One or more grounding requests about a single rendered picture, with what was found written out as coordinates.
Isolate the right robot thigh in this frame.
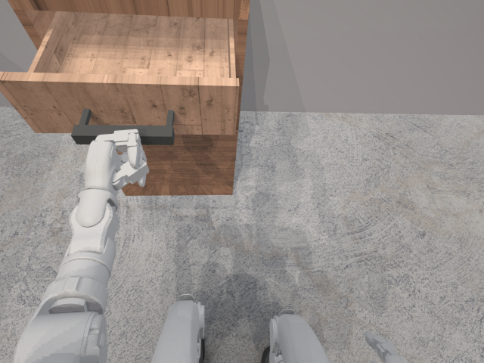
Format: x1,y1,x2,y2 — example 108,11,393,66
270,314,331,363

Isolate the handle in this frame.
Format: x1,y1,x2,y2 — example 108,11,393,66
71,109,175,145

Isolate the robot left upper arm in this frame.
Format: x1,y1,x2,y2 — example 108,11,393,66
17,312,107,363

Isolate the right robot hand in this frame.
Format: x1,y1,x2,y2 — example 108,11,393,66
365,332,408,363

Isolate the robot left forearm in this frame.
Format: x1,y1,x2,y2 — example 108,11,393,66
12,188,119,363

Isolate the cabinet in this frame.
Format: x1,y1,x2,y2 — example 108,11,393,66
8,0,250,196

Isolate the robot right shin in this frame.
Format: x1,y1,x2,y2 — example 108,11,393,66
269,309,294,363

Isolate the drawer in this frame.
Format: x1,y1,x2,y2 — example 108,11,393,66
0,11,239,135

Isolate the left robot hand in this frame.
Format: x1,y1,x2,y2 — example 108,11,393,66
84,129,149,197

